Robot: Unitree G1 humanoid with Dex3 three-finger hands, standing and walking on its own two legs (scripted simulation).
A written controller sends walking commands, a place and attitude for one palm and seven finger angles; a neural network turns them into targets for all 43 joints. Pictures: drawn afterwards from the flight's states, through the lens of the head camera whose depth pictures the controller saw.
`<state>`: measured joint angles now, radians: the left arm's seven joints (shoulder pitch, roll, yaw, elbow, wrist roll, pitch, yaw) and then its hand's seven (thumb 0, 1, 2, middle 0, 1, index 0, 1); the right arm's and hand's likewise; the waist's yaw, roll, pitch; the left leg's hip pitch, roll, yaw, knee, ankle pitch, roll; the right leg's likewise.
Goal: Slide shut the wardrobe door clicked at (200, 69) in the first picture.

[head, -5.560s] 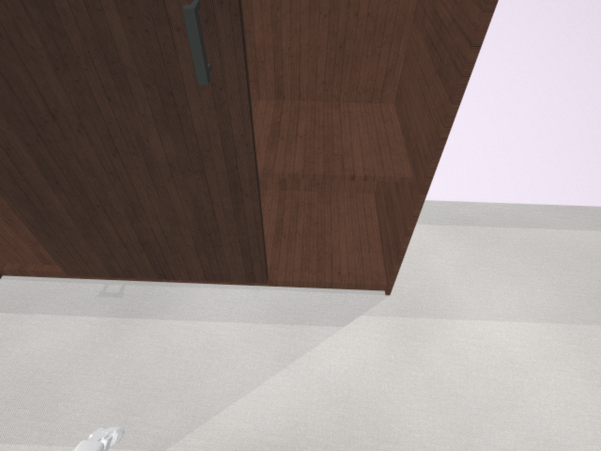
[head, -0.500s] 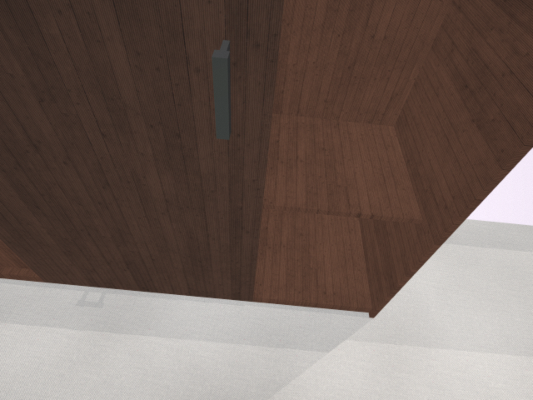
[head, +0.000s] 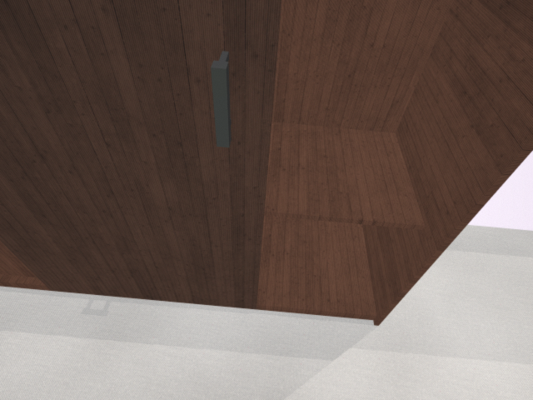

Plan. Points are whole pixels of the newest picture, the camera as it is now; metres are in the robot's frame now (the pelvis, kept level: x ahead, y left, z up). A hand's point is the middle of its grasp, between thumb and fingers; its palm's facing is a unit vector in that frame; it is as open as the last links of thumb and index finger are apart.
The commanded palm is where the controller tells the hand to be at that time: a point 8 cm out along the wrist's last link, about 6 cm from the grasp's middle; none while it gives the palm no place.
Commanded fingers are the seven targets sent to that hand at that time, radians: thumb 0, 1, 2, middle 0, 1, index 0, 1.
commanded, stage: raise the hand with hooked fingers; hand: left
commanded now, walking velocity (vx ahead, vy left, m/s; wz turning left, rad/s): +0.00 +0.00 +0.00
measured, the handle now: (224, 100) +0.52 +0.12 +0.18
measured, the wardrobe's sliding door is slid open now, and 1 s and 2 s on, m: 0.46 0.46 0.46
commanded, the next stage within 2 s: none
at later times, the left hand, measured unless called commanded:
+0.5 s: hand out of the picture +0.12 +0.18 -0.02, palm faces +0.17 -0.98 -0.03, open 9.0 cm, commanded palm +0.13 +0.23 +0.02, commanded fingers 0.00 0.29 0.64 -0.24 -0.69 -0.24 -0.69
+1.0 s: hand (114, 298) +0.21 +0.21 +0.10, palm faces +0.06 -0.99 -0.08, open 12.1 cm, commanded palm +0.19 +0.25 +0.11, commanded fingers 0.00 -0.29 0.39 -0.28 -1.07 -0.28 -1.07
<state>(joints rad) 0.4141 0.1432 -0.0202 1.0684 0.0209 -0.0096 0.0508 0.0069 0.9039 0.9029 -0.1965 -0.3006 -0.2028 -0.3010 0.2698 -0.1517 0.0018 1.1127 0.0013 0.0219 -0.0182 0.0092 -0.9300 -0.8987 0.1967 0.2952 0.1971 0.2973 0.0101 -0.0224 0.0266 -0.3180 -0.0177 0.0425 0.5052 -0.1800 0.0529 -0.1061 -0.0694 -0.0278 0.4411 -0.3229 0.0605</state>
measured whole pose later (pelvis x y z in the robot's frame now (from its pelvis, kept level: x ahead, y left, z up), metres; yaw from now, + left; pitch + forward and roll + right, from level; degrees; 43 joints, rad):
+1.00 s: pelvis +0.00 -0.05 -0.02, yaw +0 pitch +4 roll -1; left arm 0.32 0.35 0.42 -0.04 -0.43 -0.16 -0.42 0.01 -0.07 0.49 -0.27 -0.92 -0.27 -0.92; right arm 0.32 -0.28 -0.01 0.65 0.07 -0.30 -0.09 0.01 -0.90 -0.90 0.20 0.30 0.20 0.30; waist 0.02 0.06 -0.09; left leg -0.53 0.05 -0.01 0.74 -0.28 -0.02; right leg -0.34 0.01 -0.06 0.71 -0.45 -0.01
